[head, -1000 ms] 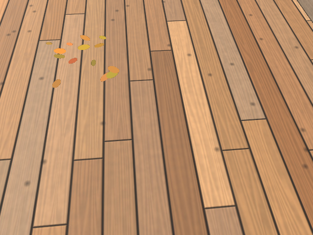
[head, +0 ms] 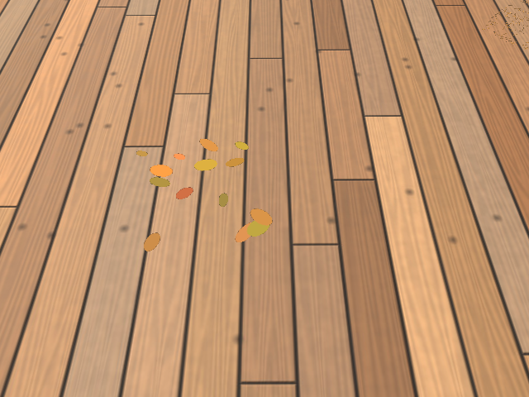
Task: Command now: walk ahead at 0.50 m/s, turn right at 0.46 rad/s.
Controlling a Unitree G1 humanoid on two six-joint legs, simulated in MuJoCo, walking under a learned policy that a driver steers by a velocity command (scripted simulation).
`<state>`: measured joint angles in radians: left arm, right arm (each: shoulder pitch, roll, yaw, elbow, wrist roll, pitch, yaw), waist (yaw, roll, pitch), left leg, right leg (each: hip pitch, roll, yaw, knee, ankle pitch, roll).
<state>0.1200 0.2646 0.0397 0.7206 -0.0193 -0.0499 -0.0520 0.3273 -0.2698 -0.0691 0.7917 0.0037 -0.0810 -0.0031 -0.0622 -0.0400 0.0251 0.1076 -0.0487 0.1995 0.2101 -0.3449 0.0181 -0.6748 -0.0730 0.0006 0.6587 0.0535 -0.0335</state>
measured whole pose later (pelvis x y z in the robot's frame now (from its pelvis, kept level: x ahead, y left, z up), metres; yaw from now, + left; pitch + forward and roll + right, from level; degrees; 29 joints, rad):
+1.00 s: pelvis +0.58 -0.07 +0.01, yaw -18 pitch +2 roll +2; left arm 0.07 0.26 0.03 0.65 -0.01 -0.07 -0.03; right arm 0.39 -0.28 -0.04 0.84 0.02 -0.07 0.01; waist -0.10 -0.04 0.03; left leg 0.01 -0.05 0.01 0.24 -0.29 0.04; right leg -0.61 -0.07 0.03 0.57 0.03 0.00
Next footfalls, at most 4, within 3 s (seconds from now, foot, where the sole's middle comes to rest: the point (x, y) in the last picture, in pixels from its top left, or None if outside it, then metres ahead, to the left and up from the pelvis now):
0.08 right None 0.24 -0.10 -0.77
0.58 left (245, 369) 0.54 0.05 -0.77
1.10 right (355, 286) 0.76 -0.27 -0.77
1.62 left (279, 198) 1.09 -0.08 -0.77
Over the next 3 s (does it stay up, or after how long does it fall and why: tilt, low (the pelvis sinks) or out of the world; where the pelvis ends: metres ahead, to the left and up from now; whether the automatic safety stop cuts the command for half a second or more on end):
stays up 1.68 -0.08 0.01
